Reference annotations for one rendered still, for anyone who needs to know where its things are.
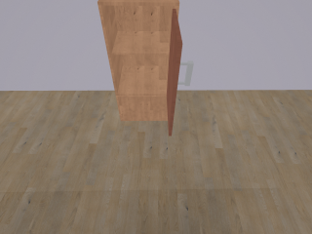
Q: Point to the handle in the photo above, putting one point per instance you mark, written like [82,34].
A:
[188,73]

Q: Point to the cupboard door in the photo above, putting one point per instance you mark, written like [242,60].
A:
[173,70]

